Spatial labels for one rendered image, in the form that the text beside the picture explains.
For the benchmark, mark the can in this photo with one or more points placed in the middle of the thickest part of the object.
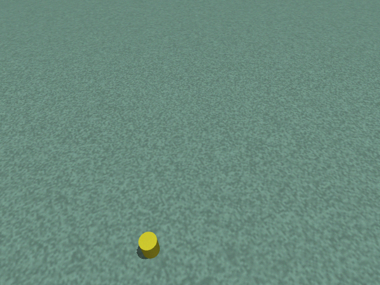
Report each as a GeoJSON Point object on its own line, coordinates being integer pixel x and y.
{"type": "Point", "coordinates": [149, 244]}

